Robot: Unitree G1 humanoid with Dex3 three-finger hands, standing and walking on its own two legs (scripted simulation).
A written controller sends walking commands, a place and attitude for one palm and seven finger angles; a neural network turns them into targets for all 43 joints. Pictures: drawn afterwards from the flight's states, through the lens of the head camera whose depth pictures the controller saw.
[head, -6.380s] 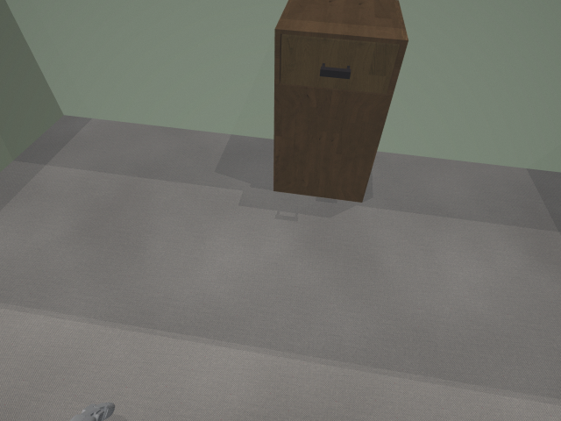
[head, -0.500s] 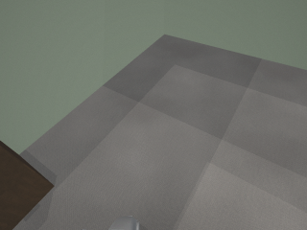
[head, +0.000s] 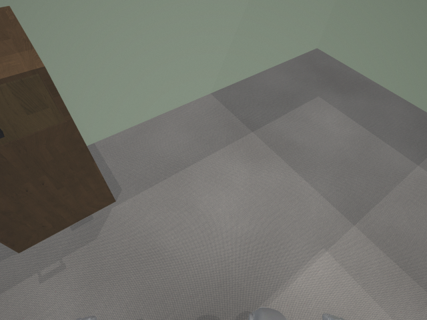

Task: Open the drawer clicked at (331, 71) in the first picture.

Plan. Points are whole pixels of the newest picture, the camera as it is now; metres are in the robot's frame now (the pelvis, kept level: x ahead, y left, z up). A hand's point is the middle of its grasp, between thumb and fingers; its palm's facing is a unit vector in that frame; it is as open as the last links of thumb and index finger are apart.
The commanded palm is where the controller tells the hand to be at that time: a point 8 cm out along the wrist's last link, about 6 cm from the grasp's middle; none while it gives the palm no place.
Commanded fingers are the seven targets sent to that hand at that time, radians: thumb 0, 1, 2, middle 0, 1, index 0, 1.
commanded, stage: turn to face it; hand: left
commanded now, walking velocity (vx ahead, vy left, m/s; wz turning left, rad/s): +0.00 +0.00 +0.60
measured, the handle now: out of the picture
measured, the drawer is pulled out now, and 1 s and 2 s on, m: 0.00 0.00 0.00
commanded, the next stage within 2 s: take the last steps up to it in 1.16 s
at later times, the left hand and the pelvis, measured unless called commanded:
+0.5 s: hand out of the picture +0.00 +0.17 -0.15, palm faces +0.33 -0.91 -0.27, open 7.4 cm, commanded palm none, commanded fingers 0.00 0.90 0.90 -0.20 -0.30 -0.20 -0.30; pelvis -0.01 -0.04 +0.00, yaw +20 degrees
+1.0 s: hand out of the picture -0.08 +0.21 -0.16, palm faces +0.57 -0.79 -0.24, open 7.4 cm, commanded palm none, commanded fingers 0.00 0.90 0.90 -0.20 -0.30 -0.20 -0.30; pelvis -0.04 -0.01 +0.00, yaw +33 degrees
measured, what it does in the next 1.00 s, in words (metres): steps on the spot, turning left: right foot, then left foot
